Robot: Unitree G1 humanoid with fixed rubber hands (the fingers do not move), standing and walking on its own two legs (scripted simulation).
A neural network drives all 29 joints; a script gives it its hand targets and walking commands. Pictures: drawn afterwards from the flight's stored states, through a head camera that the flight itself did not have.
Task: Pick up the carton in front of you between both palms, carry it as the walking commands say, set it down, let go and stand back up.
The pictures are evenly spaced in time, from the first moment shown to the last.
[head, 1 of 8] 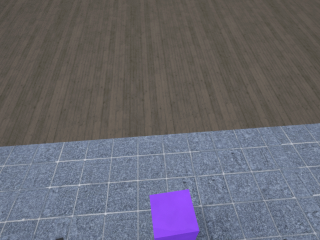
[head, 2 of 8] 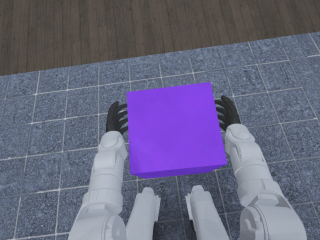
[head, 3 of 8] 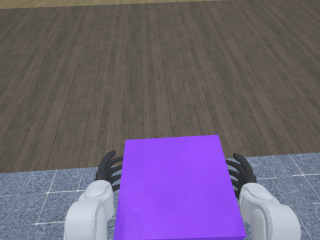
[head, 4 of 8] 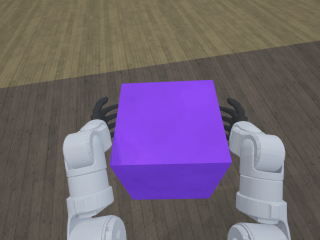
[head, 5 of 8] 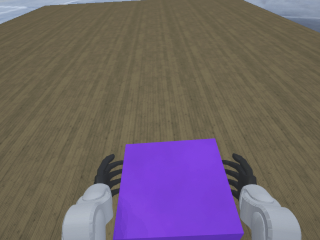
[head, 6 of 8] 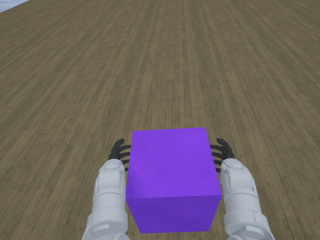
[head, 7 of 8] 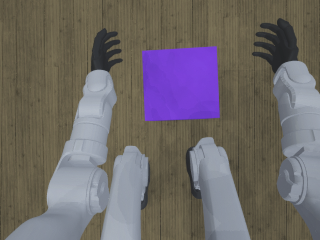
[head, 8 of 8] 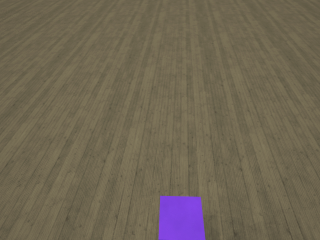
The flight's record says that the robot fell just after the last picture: no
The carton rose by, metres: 1.19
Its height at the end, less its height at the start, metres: +0.47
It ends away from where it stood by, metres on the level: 5.40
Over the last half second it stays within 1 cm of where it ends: yes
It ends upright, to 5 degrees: yes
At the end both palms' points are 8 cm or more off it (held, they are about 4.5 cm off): yes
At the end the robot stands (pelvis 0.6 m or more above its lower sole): yes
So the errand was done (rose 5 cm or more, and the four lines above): yes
